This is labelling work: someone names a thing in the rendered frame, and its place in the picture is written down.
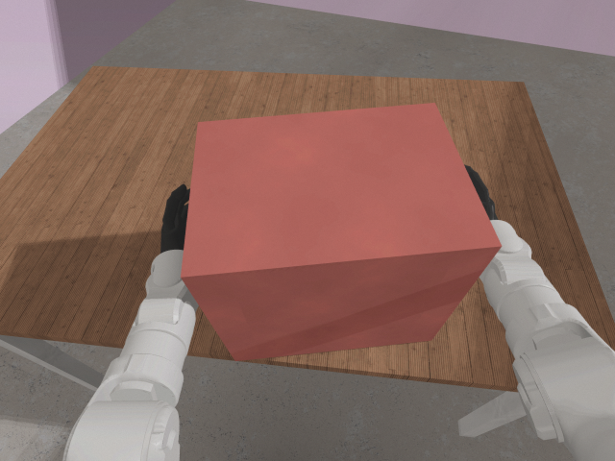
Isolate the robot left hand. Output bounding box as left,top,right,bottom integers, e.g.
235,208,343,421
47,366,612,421
160,184,190,253

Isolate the robot right hand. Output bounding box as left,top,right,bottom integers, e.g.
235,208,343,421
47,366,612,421
464,164,498,220

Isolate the robot right forearm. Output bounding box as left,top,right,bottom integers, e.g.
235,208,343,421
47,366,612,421
480,220,615,360

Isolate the robot left forearm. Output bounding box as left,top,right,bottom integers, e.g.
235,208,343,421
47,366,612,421
62,250,199,461

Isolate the robot left upper arm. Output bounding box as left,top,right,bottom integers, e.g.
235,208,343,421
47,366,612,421
66,400,180,461

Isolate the carton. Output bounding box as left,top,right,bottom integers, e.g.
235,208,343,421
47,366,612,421
181,103,502,361

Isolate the table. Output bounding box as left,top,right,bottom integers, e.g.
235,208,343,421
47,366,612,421
0,66,615,437

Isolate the robot right upper arm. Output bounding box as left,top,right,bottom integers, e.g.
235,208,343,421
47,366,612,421
512,337,615,461

